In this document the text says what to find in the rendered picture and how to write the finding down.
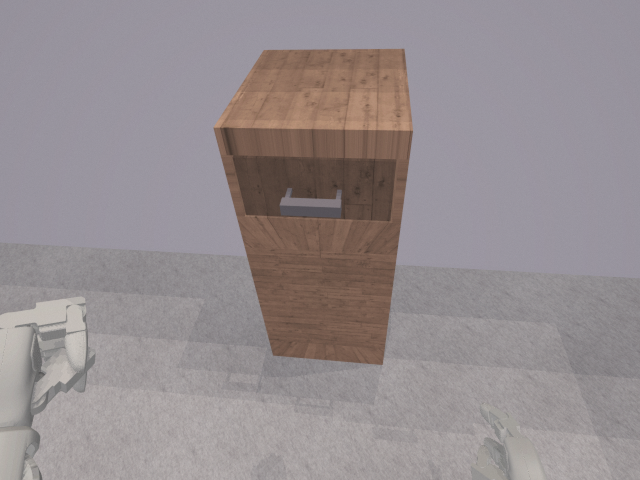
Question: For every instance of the robot left hand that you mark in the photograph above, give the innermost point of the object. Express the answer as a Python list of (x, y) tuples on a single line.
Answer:
[(62, 341)]

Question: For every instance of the cabinet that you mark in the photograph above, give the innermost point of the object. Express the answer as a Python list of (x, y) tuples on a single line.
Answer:
[(324, 285)]

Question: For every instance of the drawer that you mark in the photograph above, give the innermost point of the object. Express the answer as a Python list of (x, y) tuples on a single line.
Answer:
[(367, 184)]

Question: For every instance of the robot right hand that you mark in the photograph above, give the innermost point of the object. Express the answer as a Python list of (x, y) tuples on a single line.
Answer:
[(517, 458)]

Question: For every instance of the left robot forearm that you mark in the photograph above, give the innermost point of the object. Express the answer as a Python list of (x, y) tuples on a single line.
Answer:
[(18, 445)]

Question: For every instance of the handle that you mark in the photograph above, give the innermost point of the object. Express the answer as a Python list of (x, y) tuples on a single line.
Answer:
[(311, 207)]

